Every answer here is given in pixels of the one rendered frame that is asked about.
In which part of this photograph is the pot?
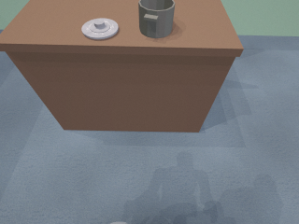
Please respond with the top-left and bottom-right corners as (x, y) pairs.
(138, 0), (176, 38)

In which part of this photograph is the lid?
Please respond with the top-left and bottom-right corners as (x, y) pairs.
(81, 18), (119, 40)

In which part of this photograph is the table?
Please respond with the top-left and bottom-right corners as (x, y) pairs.
(0, 0), (244, 133)

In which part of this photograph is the knob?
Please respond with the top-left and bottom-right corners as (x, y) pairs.
(93, 20), (105, 28)

